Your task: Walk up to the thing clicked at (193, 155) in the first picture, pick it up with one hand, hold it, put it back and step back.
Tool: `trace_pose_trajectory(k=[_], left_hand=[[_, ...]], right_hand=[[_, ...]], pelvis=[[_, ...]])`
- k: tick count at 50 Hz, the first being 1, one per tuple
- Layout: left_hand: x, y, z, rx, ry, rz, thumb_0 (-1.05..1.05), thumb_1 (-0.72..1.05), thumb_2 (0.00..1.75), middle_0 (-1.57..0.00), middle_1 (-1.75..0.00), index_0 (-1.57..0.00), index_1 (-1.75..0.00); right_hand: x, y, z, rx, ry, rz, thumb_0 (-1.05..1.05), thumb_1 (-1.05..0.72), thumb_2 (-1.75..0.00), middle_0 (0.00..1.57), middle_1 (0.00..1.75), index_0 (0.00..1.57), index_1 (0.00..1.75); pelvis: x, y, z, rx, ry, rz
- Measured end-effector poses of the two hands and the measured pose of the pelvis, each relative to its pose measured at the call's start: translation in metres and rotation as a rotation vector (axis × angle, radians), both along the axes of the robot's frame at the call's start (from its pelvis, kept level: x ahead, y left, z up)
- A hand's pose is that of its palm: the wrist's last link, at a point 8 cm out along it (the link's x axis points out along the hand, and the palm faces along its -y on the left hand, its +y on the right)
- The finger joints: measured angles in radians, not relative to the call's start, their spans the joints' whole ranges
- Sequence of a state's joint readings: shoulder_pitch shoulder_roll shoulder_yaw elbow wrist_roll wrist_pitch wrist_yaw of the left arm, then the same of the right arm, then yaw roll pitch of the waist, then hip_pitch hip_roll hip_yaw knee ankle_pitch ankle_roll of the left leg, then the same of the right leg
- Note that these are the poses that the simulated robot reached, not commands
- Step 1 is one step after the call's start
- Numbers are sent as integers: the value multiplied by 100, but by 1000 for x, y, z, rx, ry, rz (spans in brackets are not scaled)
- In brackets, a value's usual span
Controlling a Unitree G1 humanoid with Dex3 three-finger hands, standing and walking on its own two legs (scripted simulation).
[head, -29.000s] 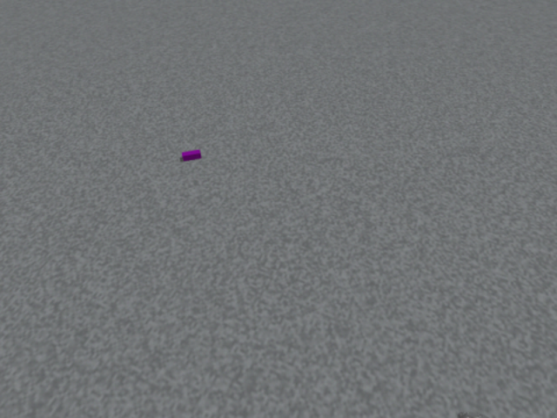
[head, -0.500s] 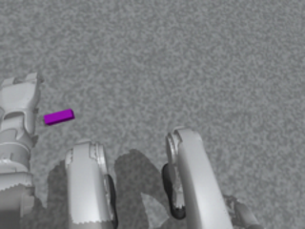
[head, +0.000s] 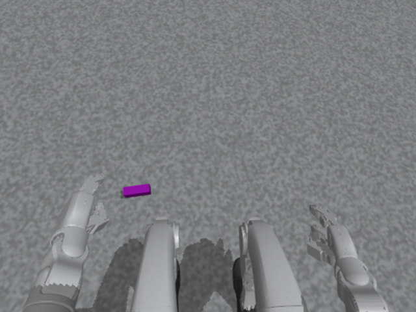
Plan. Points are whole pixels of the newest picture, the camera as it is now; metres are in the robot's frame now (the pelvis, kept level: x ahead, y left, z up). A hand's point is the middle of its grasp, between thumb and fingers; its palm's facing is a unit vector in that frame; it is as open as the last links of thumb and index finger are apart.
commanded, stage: home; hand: left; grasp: from above
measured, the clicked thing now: (137, 190) +0.46 +0.26 -0.52
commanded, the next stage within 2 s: none
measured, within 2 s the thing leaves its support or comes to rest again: neither
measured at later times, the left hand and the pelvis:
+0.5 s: hand (70, 226) +0.24 +0.19 +0.12, palm faces +0.11 -0.97 -0.21, open 7.4 cm; pelvis +0.07 +0.00 +0.17, yaw +3 degrees
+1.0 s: hand (63, 243) +0.22 +0.19 +0.13, palm faces +0.12 -0.97 -0.19, open 7.4 cm; pelvis +0.07 +0.00 +0.18, yaw +4 degrees
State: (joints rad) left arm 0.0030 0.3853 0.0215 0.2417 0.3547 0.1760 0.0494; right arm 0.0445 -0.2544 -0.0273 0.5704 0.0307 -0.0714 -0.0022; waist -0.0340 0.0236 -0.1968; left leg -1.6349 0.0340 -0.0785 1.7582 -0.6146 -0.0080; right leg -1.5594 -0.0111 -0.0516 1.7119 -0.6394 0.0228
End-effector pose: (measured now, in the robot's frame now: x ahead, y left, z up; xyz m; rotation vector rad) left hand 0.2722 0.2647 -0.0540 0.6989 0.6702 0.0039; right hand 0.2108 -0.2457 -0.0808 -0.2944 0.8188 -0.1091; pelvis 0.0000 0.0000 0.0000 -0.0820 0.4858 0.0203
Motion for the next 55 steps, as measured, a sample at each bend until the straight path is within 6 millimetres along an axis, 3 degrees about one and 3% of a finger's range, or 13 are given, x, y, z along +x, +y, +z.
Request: trace_pose_trajectory(k=[7,17,23,27,32,40,55], left_hand=[[-28,-11,57,-184,40,162,0,89,90,-21,-30,-21,-30],[-46,-21,139,-353,80,344,1,90,90,-21,-30,-21,-30],[-52,-24,187,-419,63,387,1,90,90,-20,-30,-21,-29],[-57,-24,207,-432,47,387,1,90,90,-20,-30,-21,-29],[-63,-23,216,-435,47,387,0,91,90,-20,-30,-21,-29],[-72,-24,212,-448,65,400,1,91,90,-20,-30,-20,-29],[-73,-27,212,-443,60,391,1,91,90,-20,-30,-20,-29]], right_hand=[[11,20,59,37,-81,-4,1,-90,-90,20,30,20,30],[-3,23,134,15,-88,-78,1,-90,-90,20,30,20,30],[-4,17,174,-19,-137,-117,2,-90,-90,20,30,20,30],[3,15,192,-30,-192,-118,2,-90,-90,20,30,20,30],[18,17,206,-28,-255,-92,2,-90,-90,20,30,20,30],[33,22,212,-17,-300,-40,2,-90,-90,20,30,20,30],[19,20,205,-22,-256,-43,2,-90,-90,20,30,20,30]], pelvis=[[15,-1,53,9,-62,13],[48,0,127,19,-163,35],[66,3,160,24,-229,41],[72,5,172,28,-262,45],[75,5,178,34,-290,49],[73,3,179,40,-307,55],[68,1,179,42,-321,53]])
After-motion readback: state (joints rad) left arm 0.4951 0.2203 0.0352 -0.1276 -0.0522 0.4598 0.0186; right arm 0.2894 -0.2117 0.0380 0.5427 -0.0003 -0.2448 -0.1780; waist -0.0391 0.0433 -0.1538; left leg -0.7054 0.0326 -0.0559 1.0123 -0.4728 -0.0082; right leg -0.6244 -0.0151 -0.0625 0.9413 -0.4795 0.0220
